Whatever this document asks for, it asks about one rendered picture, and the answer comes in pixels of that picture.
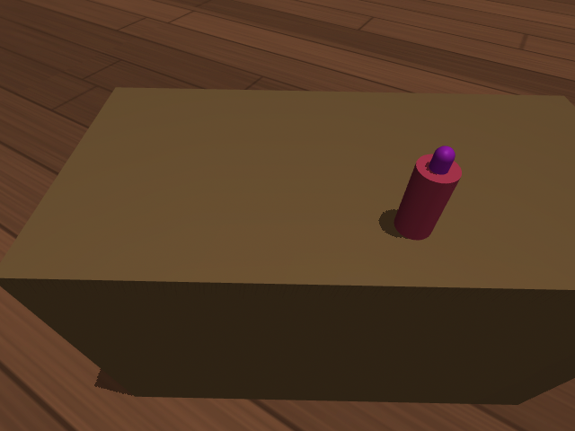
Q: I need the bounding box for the bottle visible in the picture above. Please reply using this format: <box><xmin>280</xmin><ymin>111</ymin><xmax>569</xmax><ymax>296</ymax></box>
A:
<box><xmin>394</xmin><ymin>146</ymin><xmax>462</xmax><ymax>240</ymax></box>

